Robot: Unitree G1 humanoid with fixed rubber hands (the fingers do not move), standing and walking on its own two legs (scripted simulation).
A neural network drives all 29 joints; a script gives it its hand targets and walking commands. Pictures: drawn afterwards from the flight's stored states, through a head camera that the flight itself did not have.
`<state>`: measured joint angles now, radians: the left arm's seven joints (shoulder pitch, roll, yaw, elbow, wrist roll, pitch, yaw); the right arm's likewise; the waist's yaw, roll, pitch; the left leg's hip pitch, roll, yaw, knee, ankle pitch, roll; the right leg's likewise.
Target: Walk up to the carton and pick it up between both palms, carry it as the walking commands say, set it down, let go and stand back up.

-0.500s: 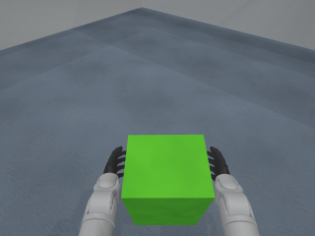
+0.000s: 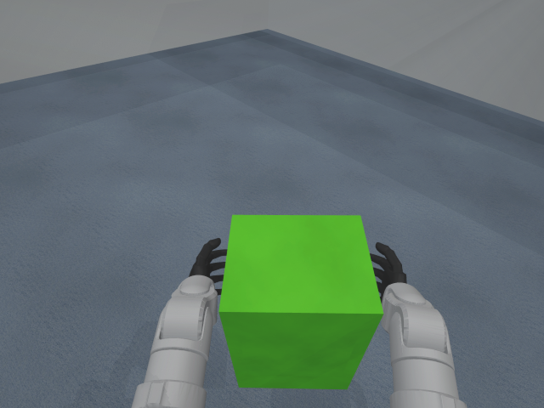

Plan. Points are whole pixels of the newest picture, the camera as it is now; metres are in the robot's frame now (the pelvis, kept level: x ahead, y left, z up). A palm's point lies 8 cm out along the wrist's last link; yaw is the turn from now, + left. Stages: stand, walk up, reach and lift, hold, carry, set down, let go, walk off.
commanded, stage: hold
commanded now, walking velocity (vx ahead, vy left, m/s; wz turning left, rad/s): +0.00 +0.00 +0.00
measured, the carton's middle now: (294, 309) +0.30 -0.05 -0.02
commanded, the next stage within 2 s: set down in 0.16 s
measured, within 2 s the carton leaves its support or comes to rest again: neither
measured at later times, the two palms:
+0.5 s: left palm (214, 285) +0.32 +0.08 +0.01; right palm (392, 295) +0.29 -0.21 +0.02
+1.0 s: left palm (221, 306) +0.34 +0.07 -0.08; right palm (379, 316) +0.30 -0.21 -0.06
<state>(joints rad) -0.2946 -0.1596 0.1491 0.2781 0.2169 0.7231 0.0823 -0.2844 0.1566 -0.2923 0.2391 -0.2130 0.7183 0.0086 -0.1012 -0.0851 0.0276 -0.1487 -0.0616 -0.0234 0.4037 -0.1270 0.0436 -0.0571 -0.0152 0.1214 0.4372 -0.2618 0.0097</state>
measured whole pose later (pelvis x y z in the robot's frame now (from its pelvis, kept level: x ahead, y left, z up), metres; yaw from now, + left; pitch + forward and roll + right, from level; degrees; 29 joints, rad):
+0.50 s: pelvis +0.01 -0.03 +0.00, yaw -1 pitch -6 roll +0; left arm -0.37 -0.18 0.32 0.50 0.34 0.58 -0.01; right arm -0.37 0.18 -0.37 0.46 -0.30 0.61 0.00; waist -0.09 -0.03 0.04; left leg -0.16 -0.05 -0.08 0.44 -0.17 0.01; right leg -0.08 0.03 0.14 0.46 -0.28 0.02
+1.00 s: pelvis +0.01 -0.02 -0.02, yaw +0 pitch +14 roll -1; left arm -0.36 -0.17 0.29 0.58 0.32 0.24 0.04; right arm -0.34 0.17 -0.41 0.54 -0.25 0.24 0.03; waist -0.13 0.00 -0.06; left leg -0.68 -0.06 -0.12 0.64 -0.20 0.00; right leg -0.58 0.05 0.10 0.64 -0.31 0.02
